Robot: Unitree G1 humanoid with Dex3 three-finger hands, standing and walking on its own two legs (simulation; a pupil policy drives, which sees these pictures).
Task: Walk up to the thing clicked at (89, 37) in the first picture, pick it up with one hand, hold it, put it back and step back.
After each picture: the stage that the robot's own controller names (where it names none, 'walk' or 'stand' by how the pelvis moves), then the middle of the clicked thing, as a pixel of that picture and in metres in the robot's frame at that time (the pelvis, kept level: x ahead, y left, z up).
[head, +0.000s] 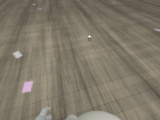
stand; (89, 38) +1.94 +0.07 -0.72
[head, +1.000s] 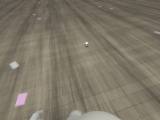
walk; (86, 44) +1.81 +0.25 -0.71
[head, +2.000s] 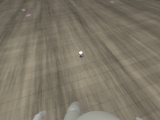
walk; (80, 54) +1.24 +0.30 -0.72
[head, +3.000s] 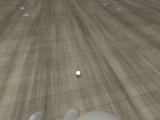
walk; (78, 74) +0.76 +0.21 -0.70
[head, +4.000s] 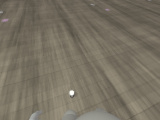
walk; (72, 94) +0.43 +0.19 -0.70
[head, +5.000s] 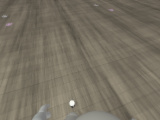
stand; (72, 104) +0.30 +0.20 -0.72
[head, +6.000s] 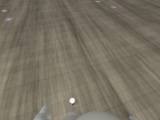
stand; (72, 101) +0.31 +0.19 -0.72
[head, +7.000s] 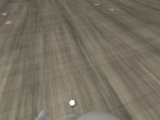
stand; (72, 103) +0.30 +0.19 -0.72
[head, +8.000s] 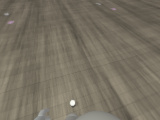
stand; (72, 103) +0.30 +0.19 -0.72
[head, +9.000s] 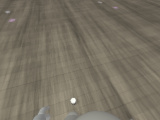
stand; (73, 101) +0.32 +0.18 -0.72
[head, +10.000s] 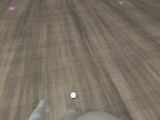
stand; (73, 96) +0.34 +0.15 -0.71
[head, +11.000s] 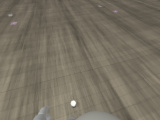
stand; (73, 104) +0.31 +0.18 -0.73
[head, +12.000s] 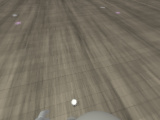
stand; (74, 103) +0.33 +0.18 -0.73
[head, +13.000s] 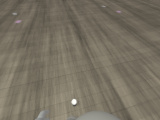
stand; (74, 102) +0.33 +0.17 -0.73
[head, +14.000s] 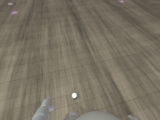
go down; (74, 96) +0.34 +0.17 -0.72
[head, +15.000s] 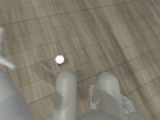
go down; (60, 60) +0.42 +0.21 -0.29
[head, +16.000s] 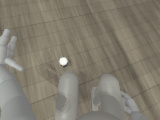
close in; (63, 62) +0.42 +0.21 -0.30
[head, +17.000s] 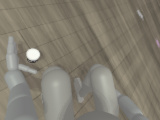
close in; (33, 56) +0.41 +0.25 -0.22
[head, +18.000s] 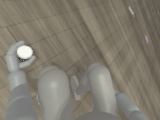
close; (25, 54) +0.41 +0.26 -0.22
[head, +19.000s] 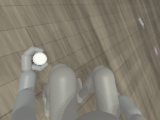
lift; (38, 59) +0.35 +0.25 -0.20
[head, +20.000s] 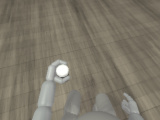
lift; (63, 74) +0.32 +0.18 +0.01
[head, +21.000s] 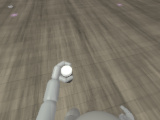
hold; (67, 74) +0.32 +0.17 +0.03
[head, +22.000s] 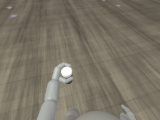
hold; (67, 75) +0.32 +0.17 +0.02
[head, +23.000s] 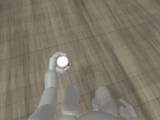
crouch; (63, 64) +0.39 +0.19 -0.05
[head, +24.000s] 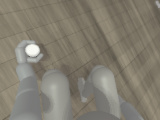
lower; (34, 53) +0.42 +0.25 -0.19
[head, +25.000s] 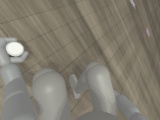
lower; (16, 52) +0.42 +0.28 -0.23
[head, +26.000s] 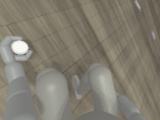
lower; (20, 50) +0.42 +0.28 -0.22
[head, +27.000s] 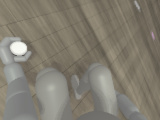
lower; (19, 51) +0.42 +0.29 -0.22
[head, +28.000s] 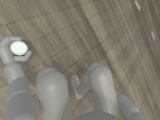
rest; (20, 51) +0.42 +0.28 -0.22
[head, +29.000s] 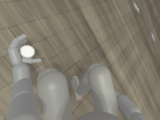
open; (27, 53) +0.42 +0.26 -0.23
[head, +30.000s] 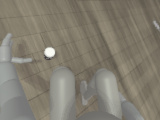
stand; (49, 54) +0.43 +0.23 -0.25
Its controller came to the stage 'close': yes
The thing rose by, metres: 0.73
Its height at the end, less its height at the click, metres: +0.00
